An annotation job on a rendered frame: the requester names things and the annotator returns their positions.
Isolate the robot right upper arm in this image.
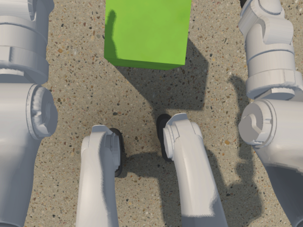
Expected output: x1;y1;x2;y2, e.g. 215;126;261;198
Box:
238;99;303;227

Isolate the left robot forearm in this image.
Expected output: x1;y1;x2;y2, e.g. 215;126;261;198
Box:
0;0;54;85

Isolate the right robot shin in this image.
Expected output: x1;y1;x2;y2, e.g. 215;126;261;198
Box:
166;113;203;140

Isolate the right robot forearm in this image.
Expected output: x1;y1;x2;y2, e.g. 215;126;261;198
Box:
238;0;303;102

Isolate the carton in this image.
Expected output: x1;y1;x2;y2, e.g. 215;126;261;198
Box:
104;0;192;70

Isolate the robot left upper arm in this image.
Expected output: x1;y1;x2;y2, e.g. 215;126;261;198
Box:
0;83;58;227

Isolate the robot right foot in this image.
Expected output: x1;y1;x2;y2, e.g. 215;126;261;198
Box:
156;114;172;162

